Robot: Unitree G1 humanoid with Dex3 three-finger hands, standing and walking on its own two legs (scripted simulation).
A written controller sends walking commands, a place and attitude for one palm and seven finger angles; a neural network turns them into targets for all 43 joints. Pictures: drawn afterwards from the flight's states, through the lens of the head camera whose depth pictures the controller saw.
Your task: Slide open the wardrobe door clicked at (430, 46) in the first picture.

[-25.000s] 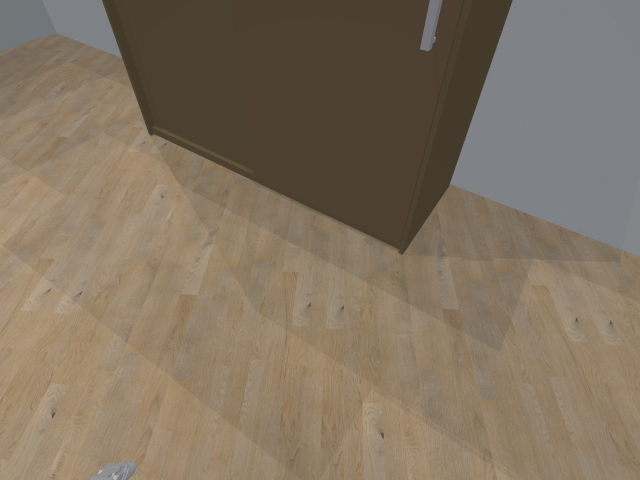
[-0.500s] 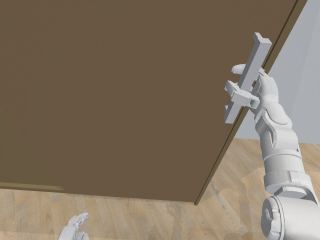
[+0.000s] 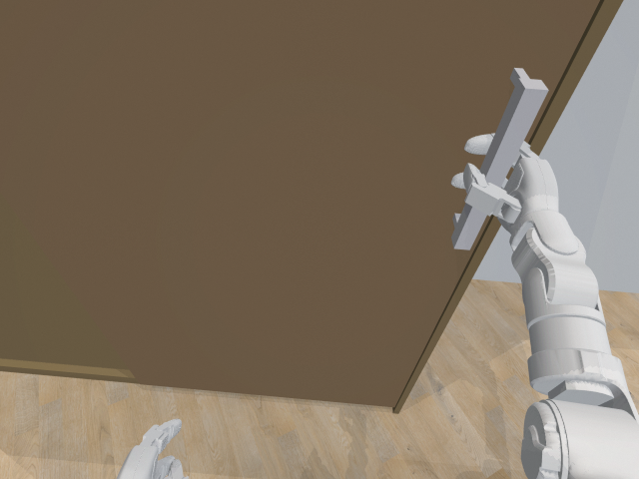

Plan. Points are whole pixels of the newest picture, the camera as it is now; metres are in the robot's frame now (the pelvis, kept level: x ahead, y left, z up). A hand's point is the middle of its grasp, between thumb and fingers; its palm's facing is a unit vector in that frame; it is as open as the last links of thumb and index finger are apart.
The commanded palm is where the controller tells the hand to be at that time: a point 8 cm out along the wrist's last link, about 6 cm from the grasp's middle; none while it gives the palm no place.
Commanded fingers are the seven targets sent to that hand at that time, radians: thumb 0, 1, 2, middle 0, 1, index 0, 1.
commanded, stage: grip the handle and tug to test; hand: right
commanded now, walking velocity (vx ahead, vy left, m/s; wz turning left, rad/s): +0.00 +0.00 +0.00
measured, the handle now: (486, 168) +0.47 -0.16 +0.19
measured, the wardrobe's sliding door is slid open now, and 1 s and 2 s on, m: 0.00 0.01 0.15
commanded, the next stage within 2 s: tug the door sideways, standing still in 0.30 s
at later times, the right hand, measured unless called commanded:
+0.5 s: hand (474, 190) +0.42 -0.14 +0.19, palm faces -0.02 +1.00 +0.02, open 5.5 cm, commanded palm +0.39 -0.18 +0.19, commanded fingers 0.00 -0.90 -0.90 0.45 1.40 0.45 1.40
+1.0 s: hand (460, 189) +0.42 -0.12 +0.19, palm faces +0.04 +1.00 -0.03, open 5.6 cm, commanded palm +0.40 -0.12 +0.19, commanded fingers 0.00 -0.90 -0.90 0.45 1.40 0.45 1.40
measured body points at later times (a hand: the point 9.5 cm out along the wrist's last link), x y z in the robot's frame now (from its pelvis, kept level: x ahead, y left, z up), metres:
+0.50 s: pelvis +0.03 +0.00 +0.00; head +0.02 +0.01 +0.45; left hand +0.18 +0.25 -0.09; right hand +0.42 -0.19 +0.19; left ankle +0.02 +0.11 -0.74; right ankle -0.04 -0.10 -0.74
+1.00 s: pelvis +0.02 -0.01 +0.00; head +0.02 +0.00 +0.45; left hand +0.19 +0.19 -0.11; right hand +0.41 -0.18 +0.19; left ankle +0.02 +0.11 -0.74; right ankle -0.04 -0.10 -0.74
